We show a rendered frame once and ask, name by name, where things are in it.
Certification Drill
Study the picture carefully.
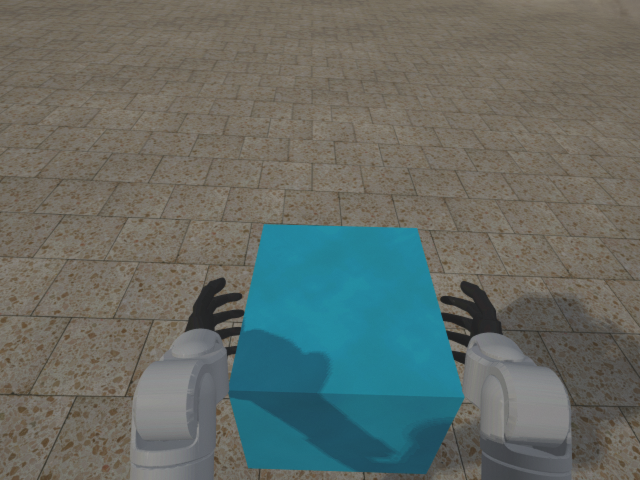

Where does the robot right hand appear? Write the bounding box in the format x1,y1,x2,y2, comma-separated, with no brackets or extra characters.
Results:
440,281,503,365

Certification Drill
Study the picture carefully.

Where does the robot left hand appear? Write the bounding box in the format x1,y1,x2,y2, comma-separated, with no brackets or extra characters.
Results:
185,278,244,356

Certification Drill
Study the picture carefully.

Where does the robot right forearm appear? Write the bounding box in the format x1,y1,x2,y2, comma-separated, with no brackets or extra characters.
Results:
462,333,572,480

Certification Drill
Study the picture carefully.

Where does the carton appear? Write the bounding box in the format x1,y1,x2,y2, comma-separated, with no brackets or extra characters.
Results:
228,224,465,474

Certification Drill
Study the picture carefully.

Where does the robot left forearm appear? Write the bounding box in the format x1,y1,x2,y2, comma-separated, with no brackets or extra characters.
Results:
130,329,229,480

